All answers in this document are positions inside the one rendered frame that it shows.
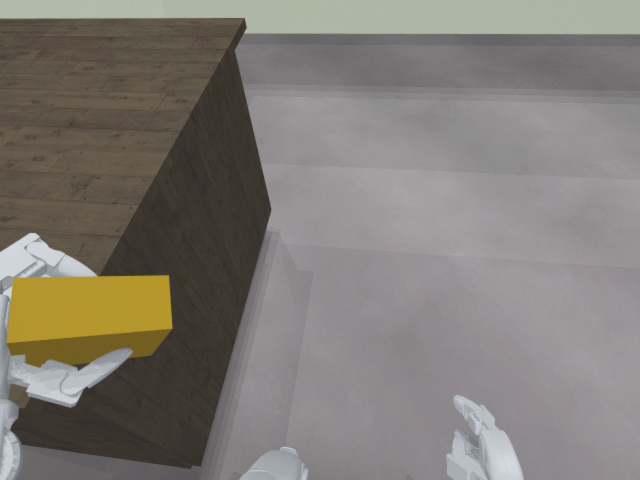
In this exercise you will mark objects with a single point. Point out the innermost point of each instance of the left robot hand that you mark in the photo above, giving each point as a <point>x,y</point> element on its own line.
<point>54,381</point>

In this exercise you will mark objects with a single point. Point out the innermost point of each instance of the table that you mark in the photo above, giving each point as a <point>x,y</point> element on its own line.
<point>127,144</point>

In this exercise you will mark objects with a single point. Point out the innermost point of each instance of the left robot shin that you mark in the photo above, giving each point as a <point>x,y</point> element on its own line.
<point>290,450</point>

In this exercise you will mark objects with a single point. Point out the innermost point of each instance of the robot left thigh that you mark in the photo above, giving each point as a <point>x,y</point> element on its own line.
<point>277,465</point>

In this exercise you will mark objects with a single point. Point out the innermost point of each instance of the right robot hand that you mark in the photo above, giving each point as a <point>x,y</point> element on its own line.
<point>491,458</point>

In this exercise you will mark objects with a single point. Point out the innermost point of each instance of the sponge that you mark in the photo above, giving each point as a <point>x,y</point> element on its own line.
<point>75,320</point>

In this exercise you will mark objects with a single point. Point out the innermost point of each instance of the left robot forearm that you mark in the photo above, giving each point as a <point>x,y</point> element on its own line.
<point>11,450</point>

